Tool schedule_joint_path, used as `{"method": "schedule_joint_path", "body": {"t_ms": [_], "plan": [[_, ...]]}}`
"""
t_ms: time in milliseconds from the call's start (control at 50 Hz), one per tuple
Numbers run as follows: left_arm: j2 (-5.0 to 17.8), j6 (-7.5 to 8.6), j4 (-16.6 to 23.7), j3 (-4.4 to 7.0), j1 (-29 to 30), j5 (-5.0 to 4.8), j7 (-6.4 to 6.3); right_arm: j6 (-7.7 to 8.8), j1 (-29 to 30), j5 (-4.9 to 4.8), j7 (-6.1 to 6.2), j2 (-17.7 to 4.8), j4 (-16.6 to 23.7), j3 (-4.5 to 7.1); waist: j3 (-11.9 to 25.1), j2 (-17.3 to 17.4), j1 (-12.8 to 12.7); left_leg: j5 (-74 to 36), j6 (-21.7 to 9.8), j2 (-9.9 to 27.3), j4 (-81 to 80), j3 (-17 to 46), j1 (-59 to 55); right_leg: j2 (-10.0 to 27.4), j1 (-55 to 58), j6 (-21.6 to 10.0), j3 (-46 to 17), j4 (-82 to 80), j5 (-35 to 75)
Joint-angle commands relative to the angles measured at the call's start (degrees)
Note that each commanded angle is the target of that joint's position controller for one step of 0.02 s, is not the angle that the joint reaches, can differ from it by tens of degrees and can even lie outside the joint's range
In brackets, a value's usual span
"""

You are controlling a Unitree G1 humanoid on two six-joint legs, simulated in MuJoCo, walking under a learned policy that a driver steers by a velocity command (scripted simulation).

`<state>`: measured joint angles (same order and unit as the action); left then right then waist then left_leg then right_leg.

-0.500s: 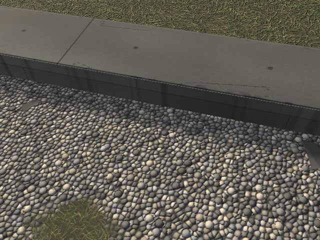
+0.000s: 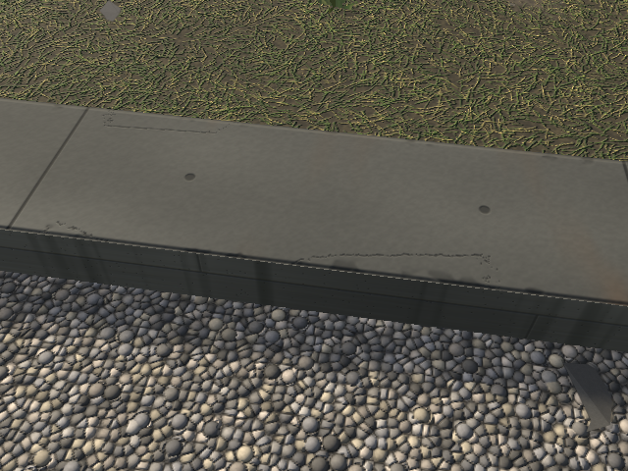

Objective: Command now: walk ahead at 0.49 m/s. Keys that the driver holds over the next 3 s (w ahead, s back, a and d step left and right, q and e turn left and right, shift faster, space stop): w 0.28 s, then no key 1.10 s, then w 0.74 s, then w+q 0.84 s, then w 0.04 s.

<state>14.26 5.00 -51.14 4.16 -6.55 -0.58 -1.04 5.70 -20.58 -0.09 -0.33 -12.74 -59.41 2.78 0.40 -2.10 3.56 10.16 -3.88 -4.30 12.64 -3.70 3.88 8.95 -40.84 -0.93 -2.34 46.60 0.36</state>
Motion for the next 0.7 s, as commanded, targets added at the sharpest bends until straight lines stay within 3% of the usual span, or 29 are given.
{"method": "schedule_joint_path", "body": {"t_ms": [20, 80, 120, 160, 180, 200, 220, 240, 260, 280, 300, 320, 340, 380, 440, 500, 560, 620, 640, 660, 680, 700], "plan": [[1.4, 0.6, 3.3, -0.22, 4.6, -0.28, 0.83, 0.58, 0.2, -0.64, 0.76, -9.4, 3.0, 1.57, -4.5, 4.6, -0.5, -8.0, -8.0, 14.6, -7.0, 7.3, 5.0, -2.1, 3.6, 0.5, 2.4, -9.2, 6.4], [1.9, 0.88, 5.2, -0.59, 9.4, -0.71, 1.89, -0.13, -3.0, -1.0, 0.87, -9.8, 1.8, 1.82, -5.7, 4.8, 1.0, -7.9, -7.8, 16.8, -4.4, 7.6, -1.3, -3.1, 2.3, 0.0, 2.5, -14.0, 3.8], [2.8, 1.26, 6.3, -0.54, 10.4, -0.81, 2.64, -0.73, -3.6, -1.13, 1.06, -10.3, 1.3, 2.18, -5.7, 5.3, 0.4, -9.7, -7.1, 19.0, -1.9, 8.3, -5.3, -3.5, 2.5, -1.4, 2.1, -16.2, -0.1], [4.8, 1.63, 6.0, 0.19, 6.7, -0.92, 2.98, -1.31, -2.1, -1.1, 1.18, -11.0, 1.6, 2.53, -3.5, 6.7, -2.5, -19.6, -5.8, 19.6, 2.8, 8.2, -7.3, -5.3, 8.7, -3.1, 3.4, -17.7, -4.4], [6.7, 1.73, 4.3, 1.23, 0.6, -0.78, 2.86, -1.59, -0.4, -1.06, 1.17, -10.9, 2.1, 2.47, 0.2, 6.7, -6.1, -29.7, -4.6, 17.7, 10.1, 6.1, -6.7, -7.4, 17.3, -4.4, 5.2, -18.8, -4.7], [5.4, 1.37, 0.0, 0.66, -11.5, 5.29, 2.68, -0.87, -3.6, 4.07, 0.75, -8.5, 1.7, 1.57, 5.2, 6.0, -8.4, -29.7, -2.4, 12.7, 23.5, 1.4, -2.8, -8.9, 31.7, -5.3, 6.9, -20.0, -8.3], [11.9, 1.56, -1.5, 2.37, -21.0, 7.15, 2.04, -0.47, -9.8, 2.12, 0.09, -2.6, 2.8, 0.19, 15.1, -5.6, -8.8, -11.4, 0.3, 7.7, 44.7, -1.3, 15.9, 6.9, 54.1, -10.7, -12.8, -17.9, -8.5], [15.2, 0.45, -2.7, 3.54, -24.2, 4.88, 1.9, 0.07, -11.3, 0.8, -0.16, -3.2, 2.6, 0.41, 22.9, -15.8, -9.5, 21.0, 1.2, -0.8, 60.2, 1.7, 28.0, 15.9, 61.1, -15.7, -36.7, -28.4, -9.2], [13.2, -0.06, -1.5, 2.88, -17.7, 3.25, 1.98, 0.02, -5.3, 1.22, -0.08, -7.8, 3.5, 1.57, 15.6, -7.7, -7.9, 17.6, -0.4, 3.5, 64.3, 7.5, 33.5, 12.5, 55.6, -13.8, -30.6, -29.1, -11.4], [9.0, 0.07, -0.4, 1.71, -12.1, 2.75, 1.99, 0.31, 0.1, 0.97, -0.41, -7.5, 5.0, 1.42, 8.7, -2.7, -7.1, 12.0, -0.9, 6.2, 62.7, 7.2, 34.3, 10.5, 47.6, -12.6, -22.8, -29.4, -9.8], [6.0, 0.34, -0.5, 0.72, -9.4, 2.58, 1.87, 0.27, 1.8, 0.95, -0.51, -6.0, 5.1, 1.08, 4.1, -0.8, -5.5, 8.6, -0.9, 8.2, 58.7, 6.9, 32.0, 8.6, 40.5, -11.2, -16.8, -31.0, 0.3], [4.2, 0.63, -1.1, 0.03, -8.6, 1.89, 1.72, -0.59, 1.2, 2.02, -0.48, -5.5, 5.0, 1.02, 2.1, -1.8, -3.5, 8.1, -0.2, 9.3, 55.3, 6.7, 28.5, 6.9, 35.8, -10.3, -12.2, -31.6, 9.5], [3.0, 0.93, -1.6, -0.45, -8.4, 1.9, 1.72, -1.62, -0.6, 2.57, -0.43, -4.6, 4.0, 0.76, 2.0, -1.8, -2.3, 8.5, 0.5, 9.2, 53.9, 6.0, 24.7, 5.9, 33.0, -9.9, -8.7, -31.6, 18.0], [3.4, 1.91, -2.9, -0.66, -10.2, 1.75, 1.85, -2.79, -2.2, 2.59, -0.4, -3.5, 3.4, 0.48, 2.6, -1.9, -1.0, 8.7, 1.4, 7.9, 51.6, 4.8, 22.1, 5.2, 31.5, -10.7, -4.4, -31.0, 31.3], [4.4, 1.9, -4.2, -0.82, -10.7, 1.79, 1.73, -3.54, 1.2, 2.25, -0.24, -2.7, 4.5, -0.13, 1.5, -3.3, -0.5, 4.9, 2.4, 7.6, 41.6, 3.1, 22.3, 3.5, 31.0, -10.7, 0.3, -31.6, 33.8], [4.0, 1.02, -5.3, -1.32, -11.4, 1.69, 1.51, -3.55, 5.7, 1.62, 0.03, -2.0, 5.3, -0.98, 1.5, -4.7, -2.2, -0.4, 2.6, 6.9, 31.0, 1.0, 18.4, 1.8, 30.9, -9.8, 3.0, -31.6, 31.2], [3.9, 0.31, -7.1, -1.49, -13.5, 1.62, 1.24, -3.32, 7.0, 1.19, 0.85, -2.6, 5.0, -1.11, 1.6, -4.4, -3.4, -2.0, 2.2, 6.2, 25.4, 0.9, 15.8, 2.6, 33.2, -9.3, 2.0, -29.6, 28.0], [3.3, -0.58, -7.9, -1.81, -11.6, 1.07, 0.63, -2.43, 4.6, 1.59, 1.38, -2.2, 3.3, -1.12, 0.3, -1.9, -1.7, -5.8, 0.9, 5.8, 14.0, 1.2, 8.8, 2.1, 31.9, -7.1, 0.3, -24.9, 15.9], [2.5, -0.76, -8.3, -2.08, -12.9, 1.33, 0.45, -1.77, 3.3, 2.01, 1.61, -3.8, 2.7, -0.86, 0.4, 1.5, -1.6, -13.9, 0.8, 8.6, 9.0, 4.4, 3.9, 0.1, 30.2, -4.7, 0.3, -22.2, 7.7], [1.7, -1.0, -8.2, -2.25, -16.0, 1.96, 0.2, -1.19, 1.7, 2.33, 1.86, -7.8, 2.7, -0.17, 1.8, 7.0, -3.6, -31.3, -0.1, 16.6, 10.2, 11.4, -1.0, -3.3, 27.3, -2.8, 1.9, -18.1, -6.9], [-3.1, -1.88, -10.6, -3.35, -23.2, 0.91, -0.09, -1.82, 4.0, 1.13, 1.85, -8.2, 3.2, -0.4, 4.5, 13.8, -6.5, -39.5, -6.6, 22.7, 9.9, 16.9, -1.3, -7.9, 27.4, -1.6, 4.5, -15.8, -23.7], [-1.0, -3.09, -11.9, -3.02, -22.4, 1.02, -0.77, -2.5, 4.7, 0.45, 1.8, -5.3, 3.2, -0.98, 3.8, 12.0, -5.1, -31.7, -8.7, 22.7, 7.8, 19.3, 1.6, -8.5, 28.8, -1.2, 4.0, -16.4, -26.7]]}}
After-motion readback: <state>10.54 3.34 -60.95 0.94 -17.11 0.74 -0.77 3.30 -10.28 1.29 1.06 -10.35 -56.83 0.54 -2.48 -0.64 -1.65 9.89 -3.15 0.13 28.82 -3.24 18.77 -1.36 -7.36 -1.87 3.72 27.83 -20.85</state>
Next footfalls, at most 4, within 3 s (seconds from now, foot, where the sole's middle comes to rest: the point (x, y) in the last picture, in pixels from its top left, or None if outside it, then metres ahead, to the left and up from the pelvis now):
0.20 right None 0.33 -0.16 -0.78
0.64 left None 0.44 0.04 -0.78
2.20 right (340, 369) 0.75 -0.08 -0.78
2.72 left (231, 219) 1.08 0.17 -0.61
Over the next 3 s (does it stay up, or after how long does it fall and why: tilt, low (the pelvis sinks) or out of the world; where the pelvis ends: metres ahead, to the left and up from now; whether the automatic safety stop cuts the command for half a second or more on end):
stays up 1.08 0.14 0.15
